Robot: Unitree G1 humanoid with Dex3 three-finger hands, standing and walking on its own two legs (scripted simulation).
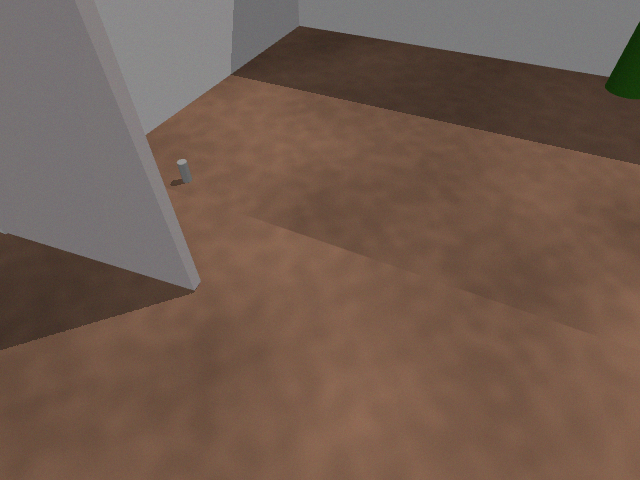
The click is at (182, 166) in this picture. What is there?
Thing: slim round
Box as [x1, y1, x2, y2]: [177, 159, 191, 182]
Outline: 180,159 177,161 177,164 182,179 184,182 188,182 191,180 191,176 186,160
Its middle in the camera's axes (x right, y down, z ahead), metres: -0.67 -0.36 +1.97
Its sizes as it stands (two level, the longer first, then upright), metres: 0.048 0.048 0.113
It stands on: the floor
